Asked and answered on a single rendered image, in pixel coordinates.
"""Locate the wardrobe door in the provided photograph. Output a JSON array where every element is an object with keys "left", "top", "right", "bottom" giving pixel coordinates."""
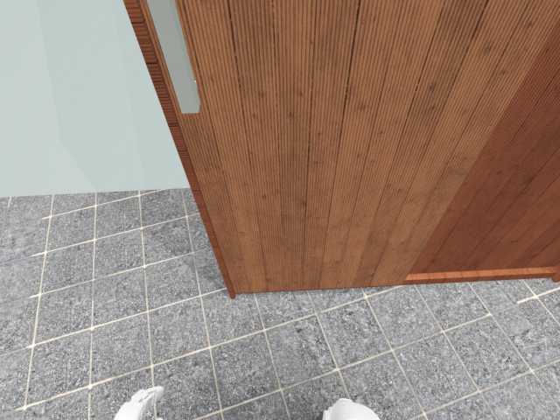
[
  {"left": 139, "top": 0, "right": 560, "bottom": 293},
  {"left": 409, "top": 18, "right": 560, "bottom": 274}
]

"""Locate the robot right shin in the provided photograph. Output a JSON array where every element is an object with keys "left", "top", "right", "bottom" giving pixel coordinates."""
[{"left": 333, "top": 398, "right": 353, "bottom": 406}]

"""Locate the handle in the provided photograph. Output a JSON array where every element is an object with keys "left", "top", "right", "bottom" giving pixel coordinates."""
[{"left": 147, "top": 0, "right": 200, "bottom": 114}]

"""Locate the robot left hand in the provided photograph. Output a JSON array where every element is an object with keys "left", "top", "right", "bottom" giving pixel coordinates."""
[{"left": 114, "top": 386, "right": 164, "bottom": 420}]

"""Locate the robot right thigh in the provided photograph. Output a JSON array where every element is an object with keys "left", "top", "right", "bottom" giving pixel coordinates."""
[{"left": 323, "top": 402, "right": 381, "bottom": 420}]

